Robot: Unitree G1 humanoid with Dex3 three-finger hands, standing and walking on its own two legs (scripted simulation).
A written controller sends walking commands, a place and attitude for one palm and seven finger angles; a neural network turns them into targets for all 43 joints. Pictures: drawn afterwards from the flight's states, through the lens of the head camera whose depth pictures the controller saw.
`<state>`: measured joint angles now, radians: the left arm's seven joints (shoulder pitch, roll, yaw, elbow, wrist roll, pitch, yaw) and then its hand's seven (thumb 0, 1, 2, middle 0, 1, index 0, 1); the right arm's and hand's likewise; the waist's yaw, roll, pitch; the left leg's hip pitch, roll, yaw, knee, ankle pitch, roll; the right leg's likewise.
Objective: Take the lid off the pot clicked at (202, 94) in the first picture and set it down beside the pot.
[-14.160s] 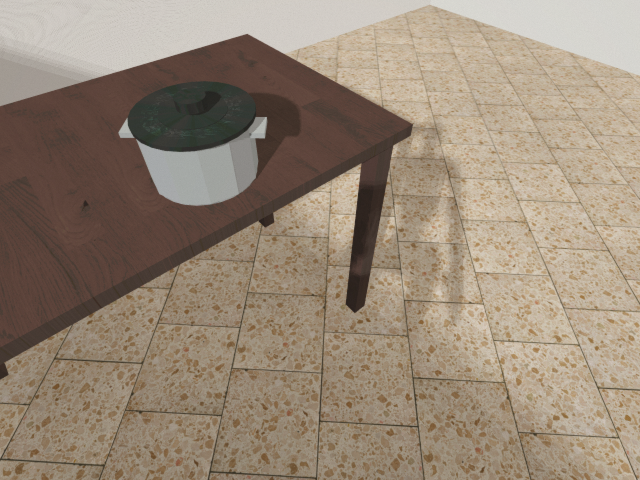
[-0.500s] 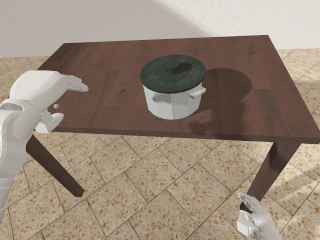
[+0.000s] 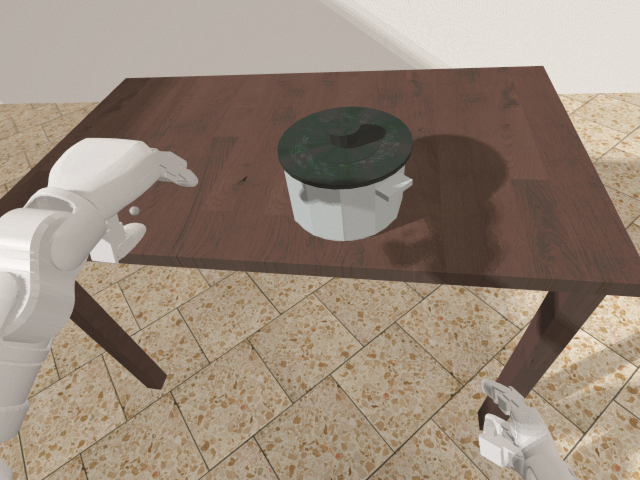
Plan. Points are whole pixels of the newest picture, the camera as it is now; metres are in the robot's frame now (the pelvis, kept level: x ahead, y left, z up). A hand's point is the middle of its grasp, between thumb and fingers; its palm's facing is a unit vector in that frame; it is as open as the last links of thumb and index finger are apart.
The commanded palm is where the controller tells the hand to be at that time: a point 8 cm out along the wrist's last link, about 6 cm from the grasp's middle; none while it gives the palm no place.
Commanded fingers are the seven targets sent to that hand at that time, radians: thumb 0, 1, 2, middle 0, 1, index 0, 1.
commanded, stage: move the open hand above the knob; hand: left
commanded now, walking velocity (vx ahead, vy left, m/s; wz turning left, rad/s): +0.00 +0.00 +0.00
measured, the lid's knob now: (343, 131) +0.57 +0.03 +0.14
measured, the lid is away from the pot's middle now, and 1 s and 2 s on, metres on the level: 0.00 0.00 0.00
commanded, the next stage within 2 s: none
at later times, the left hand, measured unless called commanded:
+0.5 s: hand (227, 170) +0.40 +0.15 +0.21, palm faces -0.06 -0.03 -1.00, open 9.7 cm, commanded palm +0.38 +0.16 +0.28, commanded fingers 0.00 -0.34 1.68 -0.90 -0.08 -0.90 -0.08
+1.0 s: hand (278, 111) +0.48 +0.10 +0.23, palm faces -0.06 -0.04 -1.00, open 9.7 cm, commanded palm +0.45 +0.09 +0.28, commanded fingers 0.00 -0.34 1.68 -0.90 -0.08 -0.90 -0.08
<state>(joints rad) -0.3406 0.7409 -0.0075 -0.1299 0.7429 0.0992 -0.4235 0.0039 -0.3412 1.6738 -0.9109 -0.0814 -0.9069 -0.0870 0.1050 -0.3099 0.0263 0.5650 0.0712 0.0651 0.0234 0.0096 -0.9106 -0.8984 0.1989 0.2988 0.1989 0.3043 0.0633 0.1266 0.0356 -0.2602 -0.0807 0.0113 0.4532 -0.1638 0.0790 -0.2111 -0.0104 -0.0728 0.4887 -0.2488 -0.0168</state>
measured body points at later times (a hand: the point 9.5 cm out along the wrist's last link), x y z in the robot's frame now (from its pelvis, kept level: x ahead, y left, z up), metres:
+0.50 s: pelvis +0.02 -0.02 +0.00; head +0.02 -0.08 +0.44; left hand +0.40 +0.15 +0.26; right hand +0.21 -0.24 -0.12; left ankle +0.05 +0.07 -0.74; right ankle +0.01 -0.11 -0.74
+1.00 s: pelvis +0.03 -0.03 +0.00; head +0.04 -0.08 +0.45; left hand +0.48 +0.10 +0.29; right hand +0.20 -0.26 -0.12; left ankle +0.05 +0.07 -0.74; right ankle +0.01 -0.11 -0.74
